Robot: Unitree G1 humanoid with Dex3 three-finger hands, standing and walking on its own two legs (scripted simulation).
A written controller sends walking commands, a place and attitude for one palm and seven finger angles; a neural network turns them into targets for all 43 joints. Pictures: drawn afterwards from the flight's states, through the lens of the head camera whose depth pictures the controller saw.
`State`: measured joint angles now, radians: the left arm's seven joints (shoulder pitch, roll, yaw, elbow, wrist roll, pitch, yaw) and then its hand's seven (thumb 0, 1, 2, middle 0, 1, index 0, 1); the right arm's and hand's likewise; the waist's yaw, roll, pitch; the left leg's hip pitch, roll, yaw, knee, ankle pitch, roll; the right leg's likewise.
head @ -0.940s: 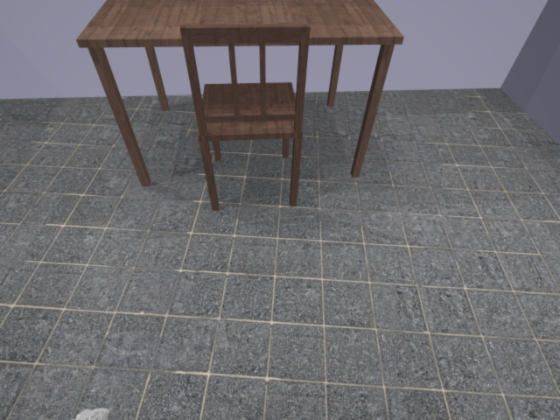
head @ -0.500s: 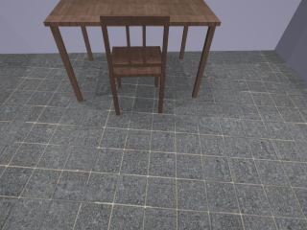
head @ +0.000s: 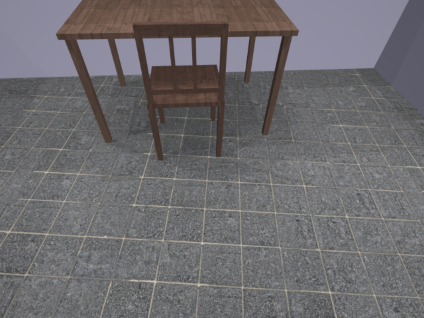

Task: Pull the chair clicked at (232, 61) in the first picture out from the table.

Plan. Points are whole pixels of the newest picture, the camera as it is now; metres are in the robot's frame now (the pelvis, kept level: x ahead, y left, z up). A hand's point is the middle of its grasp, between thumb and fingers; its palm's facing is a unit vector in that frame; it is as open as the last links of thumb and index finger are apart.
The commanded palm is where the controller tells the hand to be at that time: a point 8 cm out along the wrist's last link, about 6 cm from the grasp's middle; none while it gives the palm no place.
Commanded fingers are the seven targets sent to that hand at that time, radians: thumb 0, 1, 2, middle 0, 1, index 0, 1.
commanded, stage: look at it before walking up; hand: left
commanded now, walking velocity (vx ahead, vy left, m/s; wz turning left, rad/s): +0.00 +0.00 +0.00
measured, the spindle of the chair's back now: (173, 63) +1.19 +0.26 -0.12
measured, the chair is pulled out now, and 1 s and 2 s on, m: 0.00 0.00 0.00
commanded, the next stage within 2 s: walk to a spot facing it in 0.60 s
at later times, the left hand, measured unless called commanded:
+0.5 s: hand out of the picture +0.07 +0.25 -0.16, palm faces -0.02 -0.95 -0.33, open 7.4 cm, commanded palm none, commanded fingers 0.00 0.90 0.90 -0.20 -0.30 -0.20 -0.30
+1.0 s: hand out of the picture +0.03 +0.20 -0.19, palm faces +0.00 -0.98 -0.20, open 7.4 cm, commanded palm none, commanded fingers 0.00 0.90 0.90 -0.20 -0.30 -0.20 -0.30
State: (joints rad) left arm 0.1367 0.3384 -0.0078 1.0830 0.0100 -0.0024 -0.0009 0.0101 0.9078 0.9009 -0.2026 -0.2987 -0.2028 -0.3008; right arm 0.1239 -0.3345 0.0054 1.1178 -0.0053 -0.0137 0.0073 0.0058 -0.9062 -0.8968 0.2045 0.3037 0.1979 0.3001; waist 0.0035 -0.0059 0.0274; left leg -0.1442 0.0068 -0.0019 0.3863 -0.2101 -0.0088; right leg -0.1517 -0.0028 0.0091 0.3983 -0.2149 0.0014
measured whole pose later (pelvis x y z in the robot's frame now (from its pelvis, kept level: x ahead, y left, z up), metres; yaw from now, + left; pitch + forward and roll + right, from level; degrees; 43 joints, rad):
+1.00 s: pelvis +0.05 +0.00 -0.02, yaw -2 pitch -1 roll -1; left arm 0.34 0.21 0.01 1.09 0.02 0.00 -0.02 0.01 0.91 0.90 -0.20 -0.30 -0.20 -0.30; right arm 0.29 -0.23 0.00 1.12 -0.02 -0.01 0.01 0.00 -0.91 -0.90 0.20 0.30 0.20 0.30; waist 0.02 0.01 -0.02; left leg -0.20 0.05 0.03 0.61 -0.40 0.00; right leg -0.18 0.03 0.03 0.55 -0.36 -0.01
